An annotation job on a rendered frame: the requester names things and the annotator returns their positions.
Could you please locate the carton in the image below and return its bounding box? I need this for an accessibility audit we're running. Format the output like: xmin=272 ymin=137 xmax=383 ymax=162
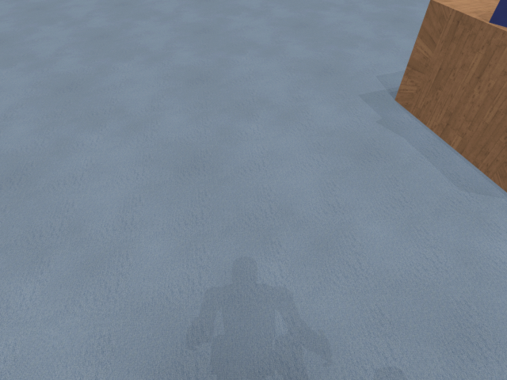
xmin=490 ymin=0 xmax=507 ymax=28

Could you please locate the pedestal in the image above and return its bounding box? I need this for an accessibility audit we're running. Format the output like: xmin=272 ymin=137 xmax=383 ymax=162
xmin=395 ymin=0 xmax=507 ymax=192

